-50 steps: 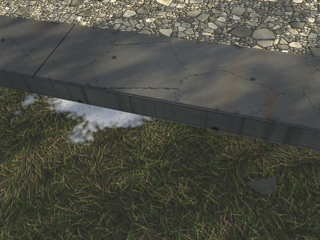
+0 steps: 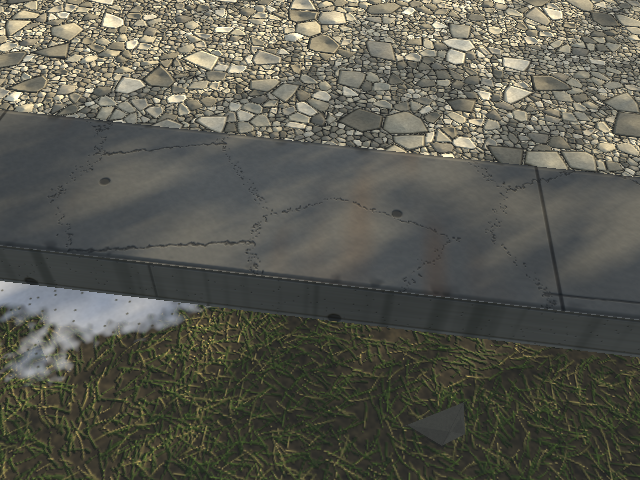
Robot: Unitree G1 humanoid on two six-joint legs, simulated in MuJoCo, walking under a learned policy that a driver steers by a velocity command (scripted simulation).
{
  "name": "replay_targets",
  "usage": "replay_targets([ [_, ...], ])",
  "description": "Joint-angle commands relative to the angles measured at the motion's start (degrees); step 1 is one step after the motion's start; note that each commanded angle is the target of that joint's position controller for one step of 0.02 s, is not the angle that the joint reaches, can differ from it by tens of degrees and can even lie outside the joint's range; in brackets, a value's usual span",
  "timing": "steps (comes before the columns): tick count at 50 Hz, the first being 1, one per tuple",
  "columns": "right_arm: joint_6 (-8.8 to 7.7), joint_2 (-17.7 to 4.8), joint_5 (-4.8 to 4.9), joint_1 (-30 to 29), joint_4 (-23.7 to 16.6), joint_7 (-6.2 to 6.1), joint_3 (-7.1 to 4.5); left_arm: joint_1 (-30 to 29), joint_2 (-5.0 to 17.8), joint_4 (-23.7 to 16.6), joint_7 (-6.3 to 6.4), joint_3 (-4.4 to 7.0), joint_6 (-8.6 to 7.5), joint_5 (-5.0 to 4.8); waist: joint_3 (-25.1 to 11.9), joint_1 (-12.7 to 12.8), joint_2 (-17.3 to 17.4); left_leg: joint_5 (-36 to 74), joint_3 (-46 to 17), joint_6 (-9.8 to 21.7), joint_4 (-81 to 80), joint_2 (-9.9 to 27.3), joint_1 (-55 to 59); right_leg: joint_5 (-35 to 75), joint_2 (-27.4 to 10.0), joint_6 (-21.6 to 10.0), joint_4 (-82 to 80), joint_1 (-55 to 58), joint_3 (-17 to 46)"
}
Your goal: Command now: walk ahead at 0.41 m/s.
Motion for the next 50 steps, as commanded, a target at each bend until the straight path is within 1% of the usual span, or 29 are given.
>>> replay_targets([
  [1,-0.71,-6.5,-0.55,1.2,-2.7,0.05,-0.42,-6.8,6.1,-6.0,-0.44,1.42,-2.20,0.82,6.0,-1.5,7.3,-2.9,-22.9,8.0,-19.1,16.9,12.8,7.9,-6.6,-1.1,3.3,-25.3,2.2],
  [4,-0.02,-7.2,-0.48,4.1,-2.1,-0.73,-0.33,-9.4,3.7,-7.0,-1.22,0.94,-1.65,1.61,4.8,-2.0,6.8,13.1,-14.1,8.0,-19.9,13.9,11.5,14.2,-6.0,1.6,-4.4,-22.5,-1.1],
  [7,0.50,-8.6,-0.43,5.3,-2.0,-1.61,-0.51,-15.7,1.1,-9.5,-1.69,-0.31,-1.58,1.45,5.6,-3.3,6.2,17.5,-8.5,7.3,-20.8,12.0,7.4,21.8,-4.3,3.2,-17.4,-17.6,-3.3],
  [10,0.64,-9.1,0.04,8.3,-1.2,-1.89,-0.67,-20.9,1.2,-11.3,-2.49,-0.86,-1.69,0.95,6.9,-4.7,6.5,16.1,-7.0,7.4,-21.9,12.8,6.1,26.7,-2.4,2.9,-24.6,-13.2,-4.6],
  [13,1.04,-9.1,0.65,9.1,-0.8,-1.94,-0.98,-22.7,3.0,-12.8,-3.33,-0.66,-1.87,0.71,7.5,-3.4,6.5,20.3,-6.8,6.5,-20.0,15.7,11.6,25.6,-2.3,0.6,-28.3,-13.4,-3.0],
  [14,0.98,-5.9,-2.77,10.0,0.3,-1.27,0.07,-20.9,2.3,-12.2,-3.79,-1.28,0.01,5.98,6.6,-2.5,6.5,28.8,-4.8,5.2,-18.8,13.6,11.2,23.9,-0.6,-0.6,-28.4,-7.9,-7.3],
  [15,1.03,-6.8,-2.85,10.0,0.4,-1.06,-0.21,-17.2,2.9,-11.3,-3.58,-0.84,0.62,6.34,4.9,-1.0,9.0,40.4,-4.2,4.1,-14.1,13.6,11.3,20.6,1.1,-1.9,-27.6,-2.1,-7.8],
  [16,1.24,-8.7,-2.63,9.2,0.4,-1.12,-0.70,-9.8,4.8,-9.2,-3.03,-0.09,0.70,6.05,0.7,2.9,9.5,50.2,-3.0,3.0,-5.3,12.9,12.1,16.7,2.8,-3.4,-27.7,5.5,-7.9],
  [17,1.52,-9.4,-2.28,9.2,0.4,-1.31,-0.87,0.3,6.8,-6.1,-2.33,0.72,0.35,6.27,-4.8,7.5,8.0,49.6,-1.0,1.9,7.3,10.5,9.0,15.9,2.9,-4.8,-29.7,16.9,-7.6],
  [18,1.66,-6.1,-2.11,11.1,-1.1,-1.28,-0.02,9.4,11.4,-4.7,-1.40,1.80,0.05,7.21,-13.0,9.8,0.6,29.4,0.7,1.2,25.4,7.9,-1.3,11.4,-9.7,-6.6,-29.1,31.0,5.3],
  [19,1.73,0.4,0.02,18.8,-2.0,-0.75,1.17,10.4,17.7,-3.7,-1.29,3.08,0.38,6.50,-21.9,5.5,-16.9,-14.4,-1.0,-0.4,44.7,-3.0,-18.7,4.7,-24.6,-14.1,-38.4,42.8,34.6],
  [20,1.91,-6.9,-1.30,12.9,-1.6,-0.99,-0.57,5.7,13.8,-4.4,-1.50,2.51,0.74,4.26,-16.5,5.8,-6.6,-11.5,-8.7,1.1,47.8,-0.4,-22.7,-0.8,-20.9,-12.3,-42.7,36.1,36.1],
  [21,1.67,-7.1,-1.17,8.1,-3.0,-0.57,-0.89,-0.4,9.7,-4.8,-1.49,1.25,0.55,3.76,-7.2,3.4,-4.3,-5.2,-7.4,1.8,46.1,2.6,-24.1,-0.2,-18.4,-10.6,-43.2,27.4,25.7],
  [22,1.31,-5.4,-1.16,6.3,-3.3,-0.31,-0.32,-3.3,6.4,-4.7,-1.69,0.36,0.08,3.94,-3.1,2.1,-1.7,-1.0,-6.6,1.7,42.5,4.8,-22.3,6.8,-15.7,-9.8,-45.1,20.5,19.6],
  [23,1.73,-4.3,-1.89,6.0,-3.0,-0.14,-0.11,-4.0,5.2,-4.1,-1.56,-0.04,-0.34,3.72,-1.1,0.8,-2.2,0.3,-6.1,1.3,39.6,6.1,-19.9,11.9,-13.3,-8.7,-46.3,16.4,14.8],
  [24,2.43,-3.6,-2.67,7.6,-2.5,0.12,0.18,-4.1,4.3,-3.2,-1.50,-0.39,-0.62,3.58,-1.1,-0.7,-3.0,0.7,-5.8,0.8,37.9,6.7,-16.7,14.8,-12.1,-8.2,-47.4,13.2,11.6],
  [26,3.36,-2.4,-2.93,7.6,-2.4,0.57,0.45,-1.9,4.1,-1.7,-1.70,-0.50,-1.62,3.35,-1.2,-1.4,-2.6,0.6,-4.6,0.1,36.5,6.8,-15.3,19.3,-11.6,-9.4,-48.9,11.2,9.1],
  [33,3.68,-1.5,-2.58,-7.5,-7.8,1.31,1.37,4.2,5.1,2.5,-1.61,-0.48,-2.04,3.01,4.8,1.1,-0.9,12.5,-1.5,-3.3,18.8,8.7,-23.9,17.9,-10.0,-10.1,-54.2,12.7,3.3],
  [37,3.15,-1.3,-2.27,-13.9,-10.0,1.04,1.81,7.6,5.6,4.3,-1.28,-0.49,-1.97,3.22,5.0,3.1,-1.2,15.5,0.7,-2.8,9.6,6.5,-21.4,23.9,-9.8,-9.0,-52.3,16.4,0.8],
  [40,2.68,-1.9,-2.37,-15.2,-11.4,0.68,1.63,8.4,6.2,5.3,-0.92,-0.43,-1.65,3.59,4.8,2.8,-1.6,11.8,1.1,-1.1,6.4,5.4,-19.9,32.6,-11.7,-8.2,-48.5,21.1,1.0],
  [42,1.96,-2.6,-2.61,-11.7,-10.7,0.04,1.23,7.0,6.7,5.3,-0.67,-0.33,-1.45,3.75,2.9,0.8,-1.7,7.8,2.1,0.6,3.6,3.2,-14.0,45.0,-11.7,-7.0,-42.0,23.1,0.1],
  [43,1.39,-3.1,-2.90,-4.8,-8.6,-0.43,0.81,6.0,6.5,5.3,-0.64,-0.48,-1.24,3.59,-0.6,-2.4,-0.6,9.3,3.1,1.8,-0.9,1.3,-5.6,51.6,-9.7,-5.9,-33.6,22.6,-1.6],
  [44,0.71,-5.7,-3.73,4.5,-5.6,-1.13,-0.14,5.7,5.1,4.8,-0.54,-1.12,-1.29,3.46,-6.3,-5.6,1.2,10.9,0.4,3.5,-1.8,3.7,7.6,46.9,-7.0,-4.5,-22.5,16.8,-3.4],
  [45,0.52,-12.9,-4.75,12.7,-4.4,-1.71,-2.04,8.0,0.4,2.0,-0.89,-2.59,-1.64,1.89,-13.8,-6.5,12.6,10.0,-20.3,9.0,-3.8,19.7,25.2,24.8,-0.5,-1.5,-3.0,-1.0,-7.6],
  [46,1.49,-14.3,-2.93,13.3,-3.3,-1.18,-2.82,9.4,2.5,3.0,-0.56,-1.76,-1.46,2.46,-16.0,-5.5,16.7,10.4,-36.3,12.3,-10.6,25.5,27.1,-6.3,5.5,-1.6,8.4,-11.0,-4.1],
  [47,1.89,-11.0,-1.79,7.2,-4.7,-0.84,-2.01,6.9,5.0,3.4,-0.47,-0.87,-1.02,3.47,-8.6,-2.9,9.1,5.0,-30.0,11.3,-11.2,23.0,20.1,-3.5,1.4,-2.7,11.9,-13.8,0.7],
  [48,1.82,-6.6,-1.49,1.9,-5.8,-0.57,-0.94,4.6,3.6,3.2,-0.92,-1.13,-1.02,3.54,-3.1,-1.3,5.7,4.4,-24.1,10.3,-13.2,20.7,12.6,1.1,-0.8,-2.7,10.7,-13.7,0.5],
  [49,1.50,-3.8,-1.54,-0.6,-6.1,-0.52,-0.12,3.4,2.3,3.4,-1.10,-1.36,-0.75,3.51,0.2,0.0,5.1,6.7,-18.8,8.4,-15.8,17.9,7.3,4.1,-2.7,-2.5,7.2,-11.9,0.2],
  [50,1.10,-2.5,-1.39,-1.5,-5.7,-0.66,0.38,2.7,2.0,3.1,-1.25,-1.46,-0.12,4.19,1.5,1.3,6.2,11.6,-14.9,7.0,-17.1,15.7,3.9,5.8,-3.6,-1.7,4.9,-9.7,0.0],
])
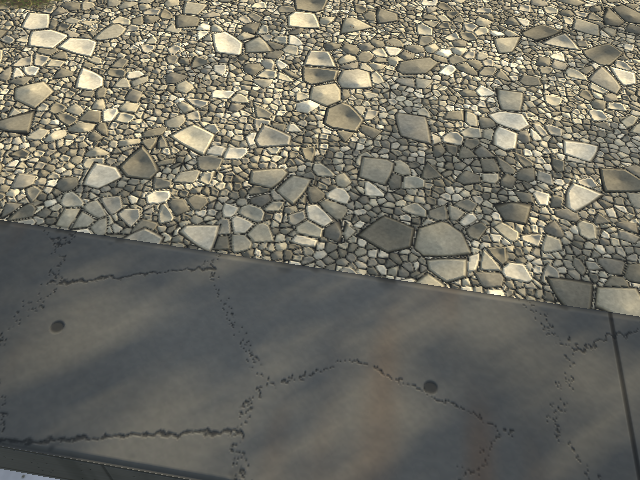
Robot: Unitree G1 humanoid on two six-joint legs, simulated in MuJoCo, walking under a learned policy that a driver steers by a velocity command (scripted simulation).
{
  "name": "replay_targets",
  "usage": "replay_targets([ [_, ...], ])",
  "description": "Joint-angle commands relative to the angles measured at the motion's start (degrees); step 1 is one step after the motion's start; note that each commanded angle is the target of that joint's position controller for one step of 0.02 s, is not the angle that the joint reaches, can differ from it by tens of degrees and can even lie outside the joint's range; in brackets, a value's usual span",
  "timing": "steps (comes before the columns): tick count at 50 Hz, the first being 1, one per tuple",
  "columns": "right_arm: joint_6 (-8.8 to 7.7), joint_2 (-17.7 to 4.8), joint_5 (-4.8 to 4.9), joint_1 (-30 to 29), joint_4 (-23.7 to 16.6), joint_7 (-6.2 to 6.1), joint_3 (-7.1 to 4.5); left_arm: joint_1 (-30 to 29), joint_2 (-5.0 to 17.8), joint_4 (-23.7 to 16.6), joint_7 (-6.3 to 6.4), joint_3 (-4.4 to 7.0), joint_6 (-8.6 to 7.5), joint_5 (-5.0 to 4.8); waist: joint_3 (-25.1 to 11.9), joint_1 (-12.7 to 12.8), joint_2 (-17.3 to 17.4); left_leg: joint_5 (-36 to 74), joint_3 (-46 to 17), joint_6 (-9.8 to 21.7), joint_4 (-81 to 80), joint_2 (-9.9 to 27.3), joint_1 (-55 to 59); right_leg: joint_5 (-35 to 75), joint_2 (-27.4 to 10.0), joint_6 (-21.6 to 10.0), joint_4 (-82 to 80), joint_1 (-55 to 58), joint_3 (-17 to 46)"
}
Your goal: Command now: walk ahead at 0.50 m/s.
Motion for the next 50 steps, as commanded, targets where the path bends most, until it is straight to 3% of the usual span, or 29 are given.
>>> replay_targets([
  [1,-0.95,-4.9,0.49,4.5,0.0,-0.24,-0.94,2.4,3.3,-1.6,-0.46,0.54,0.78,1.17,-1.9,-0.4,6.1,9.1,-15.5,5.7,-16.8,14.1,9.7,4.4,-4.3,0.6,2.5,-10.9,2.1],
  [4,-1.89,-6.0,0.82,8.1,1.9,-0.27,-1.11,0.0,2.7,-2.3,-1.09,0.53,1.46,1.44,-3.1,0.2,5.2,20.5,-10.5,6.5,-16.5,12.8,10.4,7.6,-4.4,2.1,0.7,-12.1,0.5],
  [8,-1.54,-5.6,0.81,11.6,3.8,-0.69,-0.71,-9.7,2.0,-5.5,-1.40,-0.02,1.54,1.27,-0.3,-1.9,5.1,18.8,-8.1,6.7,-18.2,11.5,11.6,12.8,-5.2,3.9,-9.6,-16.4,-1.6],
  [11,-0.87,-4.4,0.07,15.6,5.0,-1.14,-0.29,-11.4,0.9,-6.0,-0.65,-0.78,2.10,1.01,-0.6,-2.7,5.8,18.4,-8.1,8.1,-16.9,12.4,13.4,10.7,-4.6,3.6,-8.5,-16.3,-3.9],
  [15,-0.52,-6.8,-1.17,25.6,8.1,-2.14,-1.14,-18.9,1.0,-10.5,0.48,-0.06,2.20,1.59,2.3,-5.5,5.4,17.4,-19.2,14.2,-14.8,21.3,35.2,-4.6,-6.4,1.4,20.5,-48.1,-1.5],
  [17,-0.72,-7.7,-2.23,29.6,9.4,-2.88,-2.03,-25.2,0.6,-14.8,1.72,0.34,2.31,0.24,5.1,-7.4,5.2,11.9,-23.0,16.8,-15.4,25.8,43.6,-18.2,-5.4,0.3,49.1,-70.3,4.0],
  [20,-1.91,-5.1,-3.34,30.3,11.0,-2.51,-0.83,-37.9,-4.5,-24.2,2.78,-2.69,1.52,-1.15,10.7,-7.6,1.0,7.1,-16.8,10.0,-17.3,24.6,40.8,-30.7,-3.1,-4.5,65.0,-88.2,6.2],
  [22,-2.24,-2.6,-1.23,27.4,12.3,-2.36,0.92,-43.0,-6.5,-30.2,1.92,-5.15,1.03,-0.96,13.2,-5.1,0.4,6.6,-8.4,3.8,-23.2,19.9,27.6,-31.7,-5.3,-5.6,51.2,-80.5,1.6],
  [23,-1.56,-3.3,0.00,25.1,12.2,-2.65,1.30,-41.8,-6.9,-32.2,1.21,-6.20,1.28,-1.21,11.8,-3.7,0.0,6.0,-4.4,3.1,-29.8,16.8,18.6,-27.6,-6.2,-4.6,37.3,-68.4,-5.3],
  [24,-0.61,-3.3,1.75,21.8,11.2,-2.92,1.48,-34.1,-8.8,-31.0,-0.32,-7.11,2.51,-0.70,5.6,-0.8,-2.7,17.0,0.0,4.7,-34.9,12.3,2.7,-11.1,-4.9,-4.9,25.1,-38.3,-10.2],
  [25,-1.22,-4.5,2.71,17.3,8.0,-2.08,1.74,-24.0,-7.9,-28.0,-1.06,-6.14,2.86,-1.23,-1.1,2.0,-0.5,43.7,1.7,6.1,-30.1,11.5,-6.8,3.9,-2.0,-4.9,18.5,-12.7,-11.4],
  [26,-1.79,-11.6,3.23,16.3,6.8,-1.21,-0.08,-11.6,-4.5,-24.0,-0.69,-4.24,3.46,-0.80,-12.8,7.3,6.8,70.9,1.2,6.2,-18.0,12.5,-3.4,6.8,2.0,-4.6,18.7,3.5,-10.6],
  [27,-2.37,-17.8,4.16,15.6,6.2,-0.54,-2.12,0.3,0.0,-20.4,0.08,-1.98,4.00,-0.56,-21.9,13.3,11.5,83.3,-0.7,5.0,-3.5,13.0,3.7,5.8,4.2,-4.6,11.4,13.2,-7.4],
  [28,-2.73,-19.9,5.11,15.1,6.6,0.21,-4.00,8.0,4.2,-18.0,0.52,0.20,4.17,0.62,-26.2,17.4,13.3,82.6,-3.6,2.0,15.2,11.5,8.4,2.8,4.1,-5.1,-1.5,17.8,-1.9],
  [29,-3.24,-9.2,4.02,18.7,6.1,1.31,-2.32,8.3,13.1,-15.6,0.57,2.60,3.09,2.34,-26.1,10.6,-3.0,15.9,-7.6,-1.7,41.4,2.7,-0.2,6.8,-11.0,-9.0,-16.0,20.6,25.9],
  [30,-3.47,-3.5,3.52,22.6,3.1,1.93,-1.75,10.5,18.1,-12.9,0.86,4.52,3.07,1.24,-33.5,7.1,-17.9,-7.2,-16.3,-2.2,64.0,-7.5,-8.3,26.3,-20.9,-8.3,-33.2,22.5,50.1],
  [31,-2.59,-1.0,2.40,22.3,1.7,1.75,-1.74,2.6,14.6,-13.7,0.07,4.36,2.49,0.50,-30.9,1.3,-8.9,-3.3,-20.2,-1.2,70.7,-3.9,-13.5,13.8,-21.9,-6.9,-34.7,18.3,51.3],
  [32,-1.68,-0.9,1.52,19.7,0.2,1.74,-1.84,-2.9,8.5,-12.4,-0.44,3.18,1.94,-0.14,-19.9,-1.5,-1.2,0.4,-13.3,-0.9,70.5,-0.2,-16.8,2.2,-20.4,-7.2,-33.7,8.6,45.1],
  [33,-1.71,-0.5,-2.97,14.0,-0.3,4.33,-0.38,1.4,1.1,-8.9,-2.68,-0.72,-0.23,1.39,-5.5,5.4,-2.7,5.8,-23.1,0.4,75.8,-1.2,-26.1,-11.5,-13.1,-9.0,-31.5,-3.0,31.2],
  [34,-1.64,1.6,-3.61,14.7,-0.8,4.59,0.54,-0.4,-0.6,-5.6,-2.88,-0.69,-1.13,2.16,-5.0,0.2,0.4,9.9,-21.9,2.8,72.2,0.7,-29.4,-9.0,-13.2,-7.6,-29.9,-6.1,25.6],
  [35,-1.64,2.8,-2.17,14.3,-1.4,5.09,1.39,-2.7,-3.0,-4.0,-2.82,-1.51,-0.70,3.08,-6.6,-2.1,1.1,10.7,-21.6,5.8,77.7,1.3,-29.0,-7.0,-14.6,-6.1,-33.3,-8.2,26.0],
  [37,-1.52,2.4,-1.14,13.3,-1.5,5.49,1.89,-5.2,-7.5,-1.8,-2.03,-3.18,-1.34,3.02,-4.8,-4.8,1.7,11.9,-23.8,9.9,83.0,1.5,-35.4,-0.9,-15.7,-5.2,-37.6,-11.5,23.0],
  [38,-1.25,0.4,-1.05,11.8,-2.5,5.28,1.69,-6.1,-6.8,-0.4,-2.43,-3.58,-2.04,4.00,-5.6,-7.4,4.0,14.0,-23.2,9.9,80.2,2.5,-37.6,1.1,-15.5,-3.0,-38.7,-12.4,17.7],
  [40,-1.43,-2.8,0.38,6.5,-5.4,5.24,0.46,-10.6,-3.8,-2.0,-1.93,-2.66,-3.67,4.01,-6.5,-8.3,2.9,12.5,-17.3,7.7,65.9,3.9,-31.4,4.1,-10.9,1.0,-43.2,-14.5,1.8],
  [41,-1.78,-3.5,0.09,4.9,-6.4,5.93,-0.16,-11.5,-3.2,-3.3,-1.22,-2.97,-4.82,4.12,-6.7,-8.7,-1.7,14.2,-14.5,6.5,66.1,4.2,-28.1,11.0,-8.9,2.3,-45.3,-14.7,-2.5],
  [42,-2.26,-4.3,-0.40,2.4,-7.0,6.38,-0.36,-10.6,-2.3,-3.0,-0.66,-3.00,-5.47,4.37,-6.5,-7.8,-1.2,15.3,-13.8,5.3,64.3,4.1,-28.8,16.1,-8.0,2.9,-45.3,-13.0,-5.5],
  [45,-3.24,-4.4,0.17,-3.7,-8.4,6.02,-0.99,1.3,3.5,-2.2,0.49,-1.94,-5.53,5.12,-6.4,-1.3,-2.2,14.7,-12.3,1.2,50.2,2.0,-36.4,33.9,-9.1,4.0,-45.1,6.4,-8.8],
  [47,-2.87,-2.6,1.06,-5.6,-9.0,5.09,-0.97,6.9,5.0,-0.9,-0.20,-1.28,-4.93,5.47,-5.9,-0.1,-2.6,14.1,-12.5,-0.5,40.3,2.3,-38.7,45.6,-11.8,2.9,-45.5,16.9,-9.2],
  [50,-1.56,-1.4,0.30,-9.1,-9.8,4.55,-1.03,8.9,5.8,-0.8,-2.13,-0.67,-4.74,4.56,-3.9,-0.5,-2.7,11.2,-9.5,-0.7,28.8,2.0,-37.2,55.3,-13.7,1.7,-46.3,23.2,-11.2],
])
Over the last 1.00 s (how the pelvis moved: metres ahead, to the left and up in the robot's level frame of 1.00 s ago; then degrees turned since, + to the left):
0.53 -0.01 0.00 0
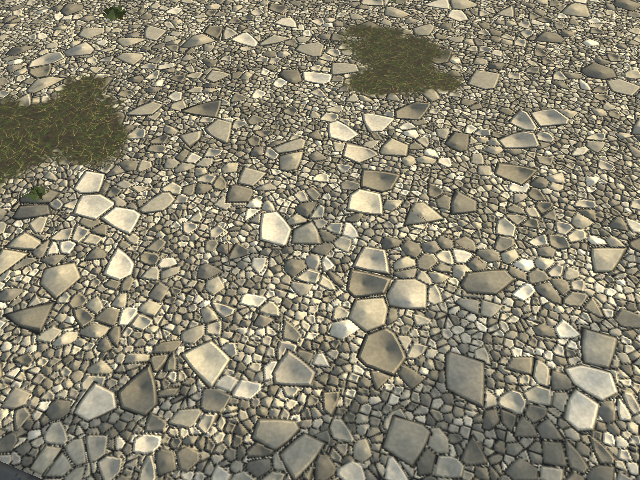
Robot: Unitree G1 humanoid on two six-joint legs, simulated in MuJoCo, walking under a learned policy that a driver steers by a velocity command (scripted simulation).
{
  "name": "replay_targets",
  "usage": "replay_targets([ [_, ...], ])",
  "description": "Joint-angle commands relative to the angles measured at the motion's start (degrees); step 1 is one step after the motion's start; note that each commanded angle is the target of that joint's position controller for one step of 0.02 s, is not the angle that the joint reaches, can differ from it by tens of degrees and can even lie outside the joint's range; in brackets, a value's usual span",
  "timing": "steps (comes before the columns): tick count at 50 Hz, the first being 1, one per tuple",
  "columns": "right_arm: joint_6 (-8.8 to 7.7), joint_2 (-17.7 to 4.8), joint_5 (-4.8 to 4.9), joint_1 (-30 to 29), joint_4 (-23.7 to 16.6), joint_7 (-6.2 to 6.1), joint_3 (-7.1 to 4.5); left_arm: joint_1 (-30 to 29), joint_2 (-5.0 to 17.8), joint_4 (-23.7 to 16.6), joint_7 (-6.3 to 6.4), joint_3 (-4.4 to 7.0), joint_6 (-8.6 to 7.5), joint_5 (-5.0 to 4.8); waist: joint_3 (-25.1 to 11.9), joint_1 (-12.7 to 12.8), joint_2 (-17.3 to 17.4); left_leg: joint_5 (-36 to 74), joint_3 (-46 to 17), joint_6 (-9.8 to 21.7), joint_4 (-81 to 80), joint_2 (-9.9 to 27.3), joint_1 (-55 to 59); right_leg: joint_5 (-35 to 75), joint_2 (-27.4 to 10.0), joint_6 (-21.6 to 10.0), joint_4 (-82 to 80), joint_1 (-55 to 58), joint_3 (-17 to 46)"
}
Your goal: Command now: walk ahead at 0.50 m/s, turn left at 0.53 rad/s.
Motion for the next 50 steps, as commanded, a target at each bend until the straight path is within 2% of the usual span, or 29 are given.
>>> replay_targets([
  [1,0.52,-2.3,-0.33,-5.8,-4.2,-0.66,-0.99,5.6,10.4,-0.6,-1.22,2.48,-0.25,-0.78,3.9,-1.4,-5.2,-3.2,2.2,-0.7,-11.2,0.2,-2.5,57.8,-16.3,2.5,-4.0,10.3,4.0],
  [5,1.27,-5.1,-0.06,-1.9,-3.1,-0.96,-2.18,4.5,15.0,-2.5,0.12,4.44,0.22,-1.94,4.8,-4.6,-7.0,-11.6,8.2,-1.0,-19.8,-3.6,9.2,75.6,-16.8,6.5,0.6,11.5,0.4],
  [8,-0.40,-8.8,-0.33,8.3,0.3,-2.91,-3.87,2.1,19.3,-5.4,1.30,6.52,2.18,-2.02,4.9,-7.0,-8.4,-15.9,10.6,-0.2,-28.3,-7.7,20.4,87.7,-17.8,10.0,12.5,10.7,0.2],
  [9,-1.29,-10.3,0.29,16.0,3.2,-3.95,-4.79,-0.4,19.6,-6.0,0.91,6.73,2.77,-1.52,3.1,-10.3,-6.3,-8.1,9.9,1.8,-34.0,-9.2,32.2,86.5,-16.8,10.5,22.2,4.8,0.8],
  [10,-1.61,-9.7,-1.11,28.2,8.9,-5.67,-5.38,1.3,14.8,-4.8,-0.44,5.27,2.85,0.71,-3.8,-13.4,1.6,-0.1,1.5,6.9,-28.6,-6.1,55.8,49.1,-14.6,11.7,44.3,-13.5,4.6],
  [11,-0.93,-9.0,-2.76,37.0,13.3,-6.00,-4.52,2.6,4.8,-5.1,-3.58,2.32,2.50,1.48,-12.5,-12.6,8.5,27.7,-15.3,19.5,-21.5,2.6,79.6,-13.3,-2.8,14.6,70.5,-37.3,7.3],
  [12,-1.71,-14.0,-2.22,45.4,13.6,-5.49,-5.90,-3.7,2.4,-11.7,-4.56,1.10,0.70,-2.27,-17.0,-17.7,6.3,22.3,-33.2,24.1,-31.8,13.6,88.9,-17.6,0.8,14.8,74.6,-51.8,21.5],
  [13,-0.28,-9.9,3.84,24.1,7.7,-5.16,-5.10,-21.5,6.5,-20.3,-0.63,3.16,-2.30,-13.08,-0.7,-10.2,7.0,10.0,-36.2,22.7,-40.8,12.3,67.5,-11.7,0.5,9.5,71.2,-55.0,24.1],
  [14,0.07,-7.4,4.71,15.8,4.3,-5.46,-3.92,-21.9,8.0,-21.3,0.73,2.61,-3.44,-11.52,3.3,-5.8,1.0,2.1,-33.3,19.4,-44.3,12.2,58.2,-7.2,-2.0,6.4,65.0,-53.9,24.1],
  [15,0.44,-6.5,3.77,11.6,1.7,-5.57,-3.29,-19.0,9.0,-20.0,1.64,2.95,-3.50,-9.19,3.9,-2.2,-4.7,-0.5,-30.9,17.3,-47.1,11.5,49.1,-4.5,-3.5,5.3,61.0,-48.4,22.8],
  [16,0.79,-7.5,3.02,7.9,-0.9,-5.75,-3.23,-14.2,10.5,-19.2,2.14,3.64,-2.84,-7.70,4.6,1.3,-4.9,-2.3,-28.1,16.2,-48.7,9.9,40.5,-2.7,-5.0,5.4,55.0,-42.4,23.2],
  [17,1.11,-7.5,2.21,4.6,-2.7,-5.94,-2.86,-12.8,12.1,-18.9,2.25,4.25,-1.97,-7.43,7.4,3.1,-3.9,-3.6,-24.4,14.3,-50.7,8.3,30.3,-3.0,-6.6,5.8,46.2,-36.0,22.2],
  [19,1.57,-10.0,1.74,7.4,-3.3,-7.12,-3.49,-17.0,8.6,-19.9,2.03,2.83,-0.96,-5.85,8.0,1.0,-2.7,-1.4,-14.3,10.4,-51.2,2.0,17.5,6.2,-5.1,6.7,27.9,-22.3,16.8],
  [21,2.05,-11.7,2.47,16.7,-1.5,-8.02,-4.31,-19.4,8.2,-20.9,2.24,2.88,0.05,-6.98,4.0,-2.6,2.2,-10.0,-13.5,8.4,-50.0,0.1,18.8,20.1,-1.5,8.4,20.2,-13.9,16.2],
  [23,2.49,-10.7,3.24,19.0,-1.4,-8.35,-4.38,-19.6,10.5,-21.3,2.73,3.90,1.16,-8.09,3.5,-2.8,4.2,-16.9,-16.2,6.2,-46.9,0.5,23.8,22.2,-0.8,9.2,14.4,-12.1,18.2],
  [26,2.81,-6.9,2.90,18.6,-3.4,-8.21,-3.84,-13.4,12.7,-20.0,3.08,5.95,1.09,-7.66,0.5,1.2,5.1,-13.2,-17.2,2.2,-33.9,-0.4,30.0,15.3,-1.9,6.2,11.4,-6.2,19.3],
  [27,2.59,-3.7,2.32,16.9,-5.1,-7.84,-2.94,-5.7,15.1,-18.8,2.93,6.88,0.65,-6.55,-5.0,4.8,2.5,-13.7,-13.8,0.0,-19.9,-2.8,26.5,12.6,-8.5,2.9,11.9,3.8,25.2],
  [28,2.20,1.6,1.34,20.4,-7.1,-7.90,-1.57,0.9,19.5,-18.0,2.83,7.67,1.10,-5.58,-11.8,3.7,-11.5,-33.3,-6.1,-2.8,-1.1,-8.2,16.5,9.0,-21.0,-2.7,6.0,16.5,45.1],
  [29,1.62,-1.5,3.69,27.3,-8.4,-7.26,-1.67,2.3,21.7,-16.4,2.12,8.38,1.22,-5.74,-15.6,0.0,-27.4,-37.1,-4.8,-3.3,13.8,-5.3,3.0,-9.8,-30.0,-11.3,-1.4,21.7,72.8],
  [30,2.10,-5.3,4.13,24.1,-7.1,-7.36,-2.44,-2.2,15.1,-18.3,2.26,7.15,1.45,-6.05,-8.8,1.6,-17.4,-31.1,-4.6,-4.2,20.5,-1.4,-1.3,-17.9,-27.3,-10.2,-2.8,16.7,67.4],
  [31,2.44,-6.9,3.20,17.1,-8.5,-7.12,-2.83,-4.9,12.0,-18.2,2.56,6.41,1.95,-6.26,-2.6,2.5,-10.8,-25.6,-2.1,-4.0,20.7,0.7,-1.3,-13.6,-24.0,-7.6,-2.2,9.0,54.1],
  [32,2.67,-6.8,2.30,13.2,-9.5,-7.12,-3.05,-7.9,11.3,-18.0,2.47,6.05,2.33,-5.56,-0.1,1.3,-5.7,-22.5,-1.3,-3.5,18.1,2.4,2.5,-4.8,-20.8,-6.1,-2.1,1.1,45.7],
  [34,3.31,-6.0,2.34,11.1,-11.2,-6.62,-3.53,-10.2,9.4,-16.7,2.17,5.64,2.31,-5.00,3.0,-1.1,-5.9,-21.5,-1.9,-2.7,11.7,4.7,8.1,6.2,-16.8,-5.0,-3.8,-7.6,34.6],
  [35,3.71,-4.8,2.65,11.1,-11.9,-6.45,-3.30,-10.0,9.4,-15.9,2.05,5.81,2.12,-5.44,3.1,-1.7,-6.9,-21.8,-1.1,-2.8,9.1,5.1,9.0,8.6,-16.5,-5.3,-4.9,-8.5,31.6],
  [39,4.45,-3.7,1.91,6.3,-14.3,-6.02,-2.36,-8.4,13.3,-13.5,2.16,7.39,1.73,-5.95,2.8,-1.2,-4.4,-16.3,-0.2,-3.7,-4.3,6.6,9.1,17.0,-18.9,-7.5,-7.6,-6.9,24.7],
  [43,4.48,-4.6,2.33,1.1,-15.1,-4.90,-2.15,-7.8,15.8,-12.4,2.12,8.12,2.31,-6.77,3.7,0.5,-4.7,-8.0,2.9,-3.6,-17.1,5.5,14.5,17.1,-17.8,-5.4,-8.3,-6.3,16.7],
  [47,4.74,-5.4,2.60,-4.3,-17.3,-4.04,-2.42,-4.8,17.8,-10.8,1.76,8.82,3.33,-7.76,6.1,2.2,-5.2,-11.5,6.1,-1.5,-24.6,3.8,16.0,17.7,-19.1,-3.3,-6.1,-0.4,13.3],
  [49,4.83,-6.8,2.14,-2.5,-17.5,-3.85,-3.33,-5.0,19.3,-10.5,1.85,9.25,4.05,-8.18,5.0,0.2,-6.1,-15.7,9.5,0.6,-28.2,0.6,21.8,32.3,-18.9,-1.9,0.6,1.4,10.3],
  [50,4.88,-8.3,1.87,2.9,-15.9,-3.87,-4.46,-5.4,19.3,-10.5,1.97,9.18,4.44,-8.40,1.9,-3.1,-5.3,-13.9,11.9,2.2,-32.4,-2.3,30.7,42.1,-16.9,-0.6,9.6,0.5,6.9],
])
Over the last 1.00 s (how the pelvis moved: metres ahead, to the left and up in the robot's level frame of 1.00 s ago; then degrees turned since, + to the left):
0.59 -0.13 0.14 12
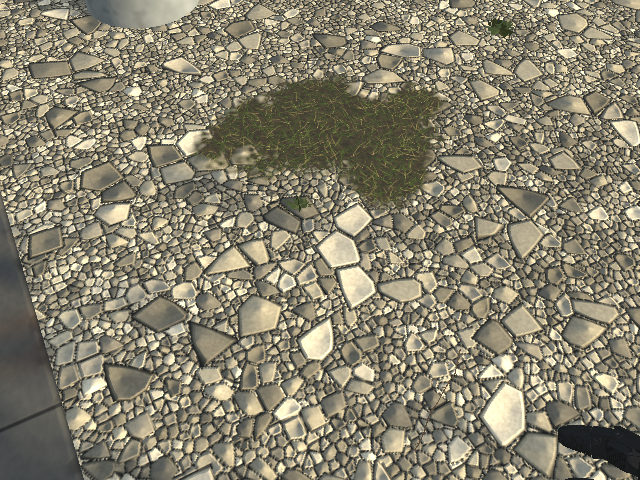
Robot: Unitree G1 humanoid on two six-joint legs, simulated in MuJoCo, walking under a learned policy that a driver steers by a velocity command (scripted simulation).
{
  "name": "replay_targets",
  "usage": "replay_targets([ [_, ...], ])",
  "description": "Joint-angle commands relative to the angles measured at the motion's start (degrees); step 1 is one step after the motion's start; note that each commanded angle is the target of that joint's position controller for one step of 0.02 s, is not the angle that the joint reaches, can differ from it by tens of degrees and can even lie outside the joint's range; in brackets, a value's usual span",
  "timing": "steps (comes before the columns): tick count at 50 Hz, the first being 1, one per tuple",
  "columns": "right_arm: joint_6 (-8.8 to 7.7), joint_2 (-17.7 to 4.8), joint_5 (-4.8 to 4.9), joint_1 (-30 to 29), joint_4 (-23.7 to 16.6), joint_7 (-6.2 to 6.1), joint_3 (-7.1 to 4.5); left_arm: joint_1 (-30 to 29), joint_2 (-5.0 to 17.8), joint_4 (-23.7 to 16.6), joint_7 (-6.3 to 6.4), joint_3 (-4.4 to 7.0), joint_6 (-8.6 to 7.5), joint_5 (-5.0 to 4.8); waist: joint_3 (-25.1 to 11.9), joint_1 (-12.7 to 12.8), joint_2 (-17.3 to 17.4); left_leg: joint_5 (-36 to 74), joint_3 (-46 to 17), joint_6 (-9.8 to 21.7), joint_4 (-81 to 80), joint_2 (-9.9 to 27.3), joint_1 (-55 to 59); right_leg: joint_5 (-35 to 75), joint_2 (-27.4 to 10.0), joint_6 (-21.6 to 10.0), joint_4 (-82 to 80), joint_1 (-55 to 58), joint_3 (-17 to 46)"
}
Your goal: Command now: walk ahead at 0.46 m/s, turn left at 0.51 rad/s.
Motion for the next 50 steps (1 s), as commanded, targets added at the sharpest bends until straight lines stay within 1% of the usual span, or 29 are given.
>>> replay_targets([
  [1,-0.47,-9.3,-0.52,13.3,-0.2,-0.53,-4.70,-1.4,8.7,-3.0,0.39,1.44,0.05,0.02,-7.2,-10.8,-2.7,2.8,3.2,4.7,-6.8,-6.4,27.8,45.9,-7.9,-7.0,20.2,-9.7,0.8],
  [2,-0.56,-15.2,-0.95,19.8,0.3,-1.67,-5.75,-1.8,3.4,-5.8,0.06,-0.76,-0.59,2.83,-12.0,-11.9,9.8,12.6,-19.9,10.5,-8.1,9.3,45.9,14.1,-2.7,-3.1,42.0,-30.5,0.3],
  [3,-1.26,-16.5,-1.34,19.3,-0.7,-1.45,-4.95,0.2,2.3,-6.6,-0.50,-1.88,-2.28,2.03,-20.6,-10.0,16.1,20.9,-42.8,19.4,-15.9,20.6,52.2,-13.8,3.9,-1.8,55.7,-42.4,9.9],
  [4,-1.73,-11.7,-1.88,18.6,-0.3,-0.95,-3.48,-2.8,7.0,-5.7,-0.92,-0.53,-2.56,-0.31,-18.3,-11.7,7.2,30.4,-33.6,17.2,-14.1,19.4,48.7,-10.7,0.5,-1.9,59.3,-45.0,14.5],
  [5,-2.06,-9.2,-1.63,16.1,0.2,-0.88,-2.66,-5.0,6.6,-6.1,-0.95,-0.78,-2.25,-0.82,-13.4,-10.4,6.2,35.7,-23.6,14.7,-12.4,16.7,42.8,-7.8,-1.4,-2.4,57.1,-45.0,13.9],
  [6,-2.29,-7.5,-1.11,12.5,0.6,-0.81,-2.09,-5.8,5.5,-5.4,-0.52,-0.95,-1.70,0.06,-10.3,-8.4,2.2,34.4,-17.9,12.0,-13.1,13.6,36.1,-4.7,-3.4,-2.4,52.2,-42.9,14.2],
  [7,-2.50,-6.3,-1.07,9.5,0.7,-0.82,-1.71,-5.8,5.6,-5.1,-0.21,-0.67,-0.85,0.57,-7.8,-6.5,2.9,33.7,-14.6,10.6,-15.0,12.0,29.8,-2.9,-4.3,-2.3,48.8,-39.6,14.5],
  [9,-3.30,-6.2,-2.12,6.4,1.4,-1.06,-1.65,-2.6,3.9,-3.6,0.11,-0.73,1.13,0.29,-6.9,-3.5,3.5,35.6,-9.6,10.1,-18.9,11.0,21.8,1.7,-3.1,-1.5,47.0,-32.8,14.6],
  [12,-4.23,-5.4,-2.88,4.1,3.0,-2.16,-1.56,-3.4,1.8,-3.9,0.69,-0.98,2.15,0.81,-5.2,-2.4,3.3,36.4,-2.7,9.3,-21.1,10.1,19.0,9.0,-1.9,-0.3,38.3,-31.3,16.1],
  [16,-3.25,-6.8,-2.41,4.5,4.9,-3.75,-2.19,-9.2,0.7,-6.6,-0.30,-1.44,2.18,1.12,-4.1,-4.9,4.3,33.5,2.1,8.1,-21.0,9.9,22.0,17.7,-1.1,-0.5,26.1,-30.1,13.8],
  [20,-1.57,-7.7,-1.37,6.1,6.6,-4.32,-2.88,-12.4,1.8,-9.7,-1.63,-0.79,2.87,1.18,-3.1,-6.5,4.7,30.5,1.6,7.5,-17.2,12.7,27.1,12.6,-0.3,-2.1,21.2,-31.6,12.1],
  [23,-0.47,-8.3,-0.16,5.1,6.7,-4.88,-3.32,-11.6,1.9,-11.1,-2.71,-0.25,3.13,1.09,-2.7,-5.6,5.1,29.9,1.5,5.4,-10.7,13.5,28.4,8.7,1.4,-4.7,15.5,-29.5,9.8],
  [24,-0.22,-8.2,0.25,4.8,6.8,-5.11,-3.37,-9.1,2.2,-10.7,-2.84,0.11,2.93,1.14,-3.6,-4.2,4.2,30.7,3.2,3.6,-5.9,11.8,27.6,13.1,3.2,-6.0,10.1,-24.5,8.3],
  [25,-0.34,-7.6,-0.11,7.7,7.4,-5.16,-3.35,-5.6,5.4,-10.1,-2.36,1.32,2.67,1.53,-6.2,-3.4,-0.1,27.5,5.8,0.1,2.7,7.7,24.7,27.9,3.5,-8.1,5.7,-15.9,11.1],
  [26,-0.83,-5.4,-2.39,7.5,5.4,-5.02,-2.65,-1.9,12.0,-10.6,-1.08,3.07,2.55,2.16,-10.0,-3.4,-12.4,7.1,8.7,-5.1,19.4,1.2,11.3,57.9,-7.4,-14.1,7.3,-3.5,27.2],
  [27,-0.98,-3.5,-3.16,7.3,3.5,-4.59,-1.66,0.1,13.7,-11.1,-1.11,3.00,2.37,3.18,-16.9,-3.4,-18.7,-30.9,1.0,-7.7,34.1,-8.1,-3.6,64.0,-18.0,-27.0,4.6,7.1,45.9],
  [28,-0.75,-5.5,-1.77,5.7,4.5,-3.94,-2.02,-1.0,10.4,-12.1,-1.41,2.03,2.27,2.75,-19.4,-1.7,-10.5,-30.1,-7.1,-7.1,39.1,-5.3,-5.3,54.1,-16.5,-26.2,3.3,6.7,42.6],
  [29,-0.40,-6.1,-0.73,3.7,4.2,-3.82,-2.19,-4.9,8.6,-12.9,-1.22,1.63,2.22,1.97,-14.6,-2.8,-7.9,-25.6,-7.0,-6.5,38.8,-4.0,-8.0,46.1,-13.7,-23.3,2.9,2.3,37.2],
  [30,0.05,-6.0,-1.15,3.2,4.9,-4.36,-2.38,-7.7,7.1,-13.4,-0.76,1.30,2.70,0.94,-10.8,-4.0,-3.7,-21.7,-6.7,-6.6,35.5,-2.7,-8.5,37.9,-10.9,-20.3,1.7,-2.3,34.0],
  [31,0.56,-6.8,-1.79,2.4,4.7,-5.00,-2.76,-10.1,6.2,-13.9,-0.17,0.98,3.35,0.41,-8.5,-5.0,-3.7,-18.4,-6.7,-7.0,31.8,-1.8,-6.9,32.2,-9.1,-18.6,0.3,-7.2,32.3],
  [33,1.11,-5.4,-1.72,3.7,4.6,-5.14,-2.67,-11.8,6.5,-14.9,0.52,1.07,4.26,1.30,-7.7,-6.7,-6.8,-14.6,-5.5,-7.6,27.9,-3.2,-2.2,28.7,-6.1,-17.4,-1.0,-13.0,30.4],
  [37,0.72,-3.6,-1.53,3.5,4.9,-5.35,-1.89,-11.0,7.8,-15.6,1.74,1.82,4.73,1.15,-9.1,-5.8,-7.8,-11.0,-6.2,-8.6,16.6,-4.3,0.7,21.8,-4.6,-16.5,-0.7,-13.3,31.2],
  [40,0.34,-4.1,-1.26,2.8,4.7,-4.86,-1.91,-11.6,8.1,-16.5,1.95,2.02,5.33,1.27,-8.6,-5.0,-9.5,-9.7,-6.6,-8.6,10.5,-4.9,3.8,13.0,-4.0,-15.9,-1.2,-15.3,34.2],
  [43,-0.56,-4.9,-0.86,3.4,4.6,-4.00,-2.17,-11.7,8.0,-17.2,1.59,1.97,5.91,1.22,-7.8,-4.6,-10.9,-10.5,-6.6,-7.7,4.0,-5.7,6.7,10.8,-3.8,-15.5,-0.5,-14.9,38.2],
  [46,-1.54,-5.3,-0.78,7.9,5.8,-2.94,-2.70,-12.7,7.2,-18.0,1.69,1.64,6.70,0.37,-7.1,-7.3,-10.4,-2.9,-5.2,-5.1,-11.8,-5.5,16.9,10.9,-0.7,-12.6,3.3,-17.9,38.5],
  [47,-1.52,-8.8,-1.66,10.0,6.0,-3.10,-3.69,-11.4,5.0,-18.4,1.79,1.04,6.75,0.50,-7.7,-7.1,-5.1,-1.8,-11.7,-2.1,-15.4,3.0,23.5,3.6,2.5,-9.5,9.8,-23.8,35.0],
  [48,-0.81,-14.4,-3.14,8.6,5.6,-3.50,-4.80,-10.5,2.9,-20.0,1.57,0.61,6.24,0.23,-5.2,-4.1,13.0,6.8,-26.1,5.8,-18.9,15.2,25.8,-9.6,12.5,-5.8,22.7,-36.0,21.7],
  [49,-1.08,-12.1,-4.76,7.6,4.3,-3.37,-4.37,-11.1,7.3,-20.1,1.26,1.96,5.19,1.15,-5.3,-5.5,15.7,11.1,-33.5,12.5,-20.4,21.6,21.5,-14.4,10.2,-3.2,37.6,-37.7,20.5],
  [50,-1.19,-9.0,-4.23,4.1,2.8,-3.87,-3.43,-9.7,9.7,-18.6,0.91,2.99,5.15,0.77,-4.8,-4.2,10.5,11.8,-27.8,11.5,-19.3,19.0,20.3,-10.4,8.6,-2.4,44.9,-37.0,21.5],
])
Over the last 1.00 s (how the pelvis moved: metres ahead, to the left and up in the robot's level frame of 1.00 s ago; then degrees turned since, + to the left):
0.54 0.09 -0.01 37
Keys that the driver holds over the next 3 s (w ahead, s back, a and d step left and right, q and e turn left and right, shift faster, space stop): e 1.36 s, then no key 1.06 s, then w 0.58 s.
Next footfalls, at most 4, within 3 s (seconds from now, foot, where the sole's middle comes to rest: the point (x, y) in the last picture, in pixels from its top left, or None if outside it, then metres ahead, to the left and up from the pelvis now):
0.02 left None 0.15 0.11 -0.77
0.50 right None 0.28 -0.12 -0.77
0.94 left None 0.32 0.11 -0.77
1.34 right None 0.17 -0.11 -0.77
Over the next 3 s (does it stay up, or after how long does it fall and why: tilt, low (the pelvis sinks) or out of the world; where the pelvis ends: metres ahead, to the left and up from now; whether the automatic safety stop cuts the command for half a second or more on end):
stays up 0.32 -0.12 0.01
